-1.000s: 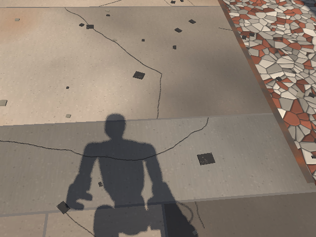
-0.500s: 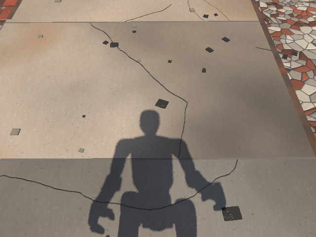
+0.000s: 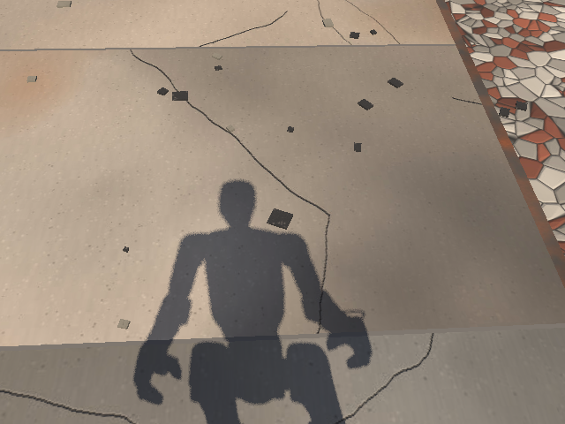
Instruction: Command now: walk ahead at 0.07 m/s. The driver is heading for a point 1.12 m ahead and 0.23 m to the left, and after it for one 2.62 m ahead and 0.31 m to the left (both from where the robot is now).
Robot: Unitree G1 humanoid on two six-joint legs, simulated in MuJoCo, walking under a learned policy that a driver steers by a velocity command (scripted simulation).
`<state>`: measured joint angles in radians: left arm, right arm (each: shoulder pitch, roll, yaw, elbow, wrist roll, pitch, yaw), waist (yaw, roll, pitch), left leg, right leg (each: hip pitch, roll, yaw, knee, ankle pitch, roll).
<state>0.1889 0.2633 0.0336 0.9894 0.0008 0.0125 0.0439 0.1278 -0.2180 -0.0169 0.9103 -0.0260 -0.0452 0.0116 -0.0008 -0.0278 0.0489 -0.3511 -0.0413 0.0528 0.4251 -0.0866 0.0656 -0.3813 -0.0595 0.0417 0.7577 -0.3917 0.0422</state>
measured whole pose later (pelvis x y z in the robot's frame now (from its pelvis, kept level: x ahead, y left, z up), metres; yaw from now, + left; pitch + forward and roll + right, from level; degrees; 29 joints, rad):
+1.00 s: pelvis +0.07 -0.03 +0.00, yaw +1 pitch -1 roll +0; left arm 0.26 0.20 0.02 1.13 0.00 -0.01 0.05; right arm 0.18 -0.21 -0.03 1.09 0.00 0.01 -0.04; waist 0.00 0.00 0.03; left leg -0.25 0.00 0.02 0.51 -0.25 0.02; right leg -0.15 -0.02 -0.01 0.50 -0.32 0.01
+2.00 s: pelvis +0.48 +0.02 +0.01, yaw +15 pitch +2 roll +0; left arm 0.04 0.27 0.06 0.79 0.01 -0.12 0.02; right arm 0.33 -0.25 -0.06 0.90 0.02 -0.07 -0.01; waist -0.08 -0.03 0.01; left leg -0.13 -0.13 -0.12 0.33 -0.21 0.10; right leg -0.66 -0.09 0.11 0.61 0.07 0.04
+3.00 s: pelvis +0.93 +0.23 +0.01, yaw +22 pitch +2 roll +2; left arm 0.15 0.27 0.06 0.78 -0.01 -0.03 -0.02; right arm 0.22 -0.26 -0.06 0.85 -0.01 -0.06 -0.02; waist -0.03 -0.05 0.04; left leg -0.10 -0.04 0.17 0.29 -0.23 0.05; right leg -0.62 -0.08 0.01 0.72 -0.05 0.02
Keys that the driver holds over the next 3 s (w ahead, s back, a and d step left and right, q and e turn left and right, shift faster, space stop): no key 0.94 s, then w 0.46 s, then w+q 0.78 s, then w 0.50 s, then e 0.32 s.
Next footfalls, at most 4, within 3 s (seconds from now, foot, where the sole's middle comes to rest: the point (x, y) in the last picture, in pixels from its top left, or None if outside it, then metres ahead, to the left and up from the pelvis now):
0.08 right None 0.08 -0.15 -0.77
1.62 left None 0.47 0.09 -0.77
2.14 right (304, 303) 0.78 -0.04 -0.77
2.64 left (175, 264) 0.90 0.31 -0.77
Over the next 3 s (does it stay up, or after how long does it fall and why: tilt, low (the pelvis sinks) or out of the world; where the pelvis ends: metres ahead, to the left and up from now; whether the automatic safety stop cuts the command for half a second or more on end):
stays up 0.93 0.23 0.01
